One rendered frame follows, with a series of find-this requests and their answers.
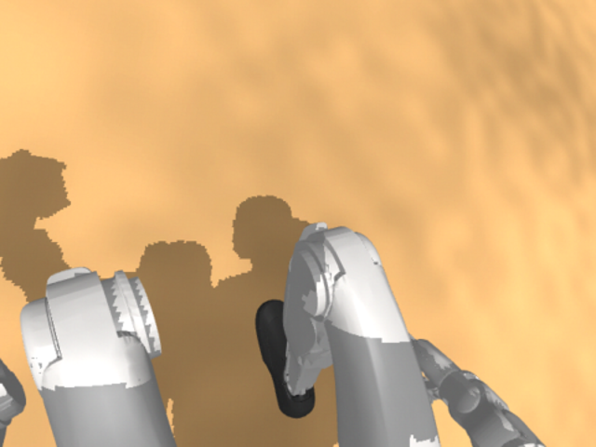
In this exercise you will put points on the right robot hand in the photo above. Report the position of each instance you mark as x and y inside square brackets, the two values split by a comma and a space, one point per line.
[434, 365]

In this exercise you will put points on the left robot arm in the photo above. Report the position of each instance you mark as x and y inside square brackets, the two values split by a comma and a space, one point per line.
[12, 399]

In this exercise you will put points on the right robot arm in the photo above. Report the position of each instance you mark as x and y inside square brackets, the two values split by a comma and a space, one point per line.
[482, 414]

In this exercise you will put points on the right robot foot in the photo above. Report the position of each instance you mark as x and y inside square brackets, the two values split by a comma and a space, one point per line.
[273, 342]

